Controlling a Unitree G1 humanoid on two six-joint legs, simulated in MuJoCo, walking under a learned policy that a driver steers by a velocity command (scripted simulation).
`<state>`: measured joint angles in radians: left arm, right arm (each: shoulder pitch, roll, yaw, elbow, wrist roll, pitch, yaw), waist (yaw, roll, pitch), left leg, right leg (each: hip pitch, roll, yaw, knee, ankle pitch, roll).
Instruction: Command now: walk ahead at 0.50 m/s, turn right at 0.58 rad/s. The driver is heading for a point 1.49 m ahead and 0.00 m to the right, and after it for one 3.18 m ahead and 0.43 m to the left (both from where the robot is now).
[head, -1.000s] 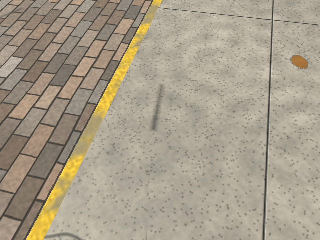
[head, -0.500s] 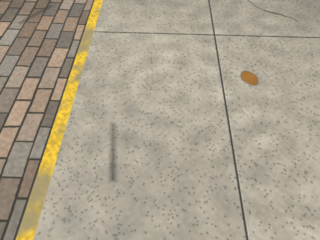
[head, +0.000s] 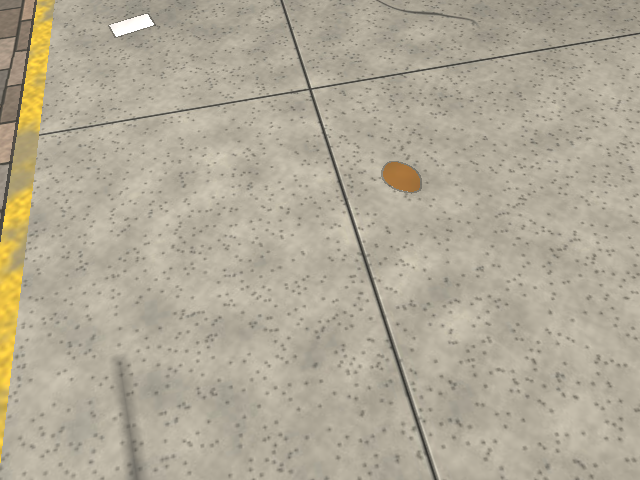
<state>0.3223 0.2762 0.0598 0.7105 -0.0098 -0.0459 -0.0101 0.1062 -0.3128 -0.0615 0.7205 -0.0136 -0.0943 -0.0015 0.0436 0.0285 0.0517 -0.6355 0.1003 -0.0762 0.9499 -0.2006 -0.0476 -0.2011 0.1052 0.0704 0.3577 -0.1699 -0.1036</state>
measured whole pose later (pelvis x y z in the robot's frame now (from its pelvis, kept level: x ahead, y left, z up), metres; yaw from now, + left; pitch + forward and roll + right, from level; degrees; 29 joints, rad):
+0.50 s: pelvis +0.28 +0.04 +0.00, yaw -12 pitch +1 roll +1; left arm 0.20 0.30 0.06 0.69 0.00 -0.05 0.01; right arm 0.32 -0.26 -0.05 0.84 0.00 -0.09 0.02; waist -0.05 -0.04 0.03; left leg -0.16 -0.05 0.02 0.31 -0.17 0.04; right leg -0.59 -0.06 0.06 0.95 -0.28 0.00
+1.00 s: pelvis +0.41 -0.02 -0.01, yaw -6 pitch +1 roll -1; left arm 0.09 0.24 0.05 0.78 0.02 0.00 0.03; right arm 0.21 -0.30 -0.06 0.83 0.01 0.06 -0.04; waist -0.01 0.03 0.05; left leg -0.45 0.07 -0.01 0.90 -0.42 -0.07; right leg -0.32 -0.01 -0.11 0.43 -0.13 -0.04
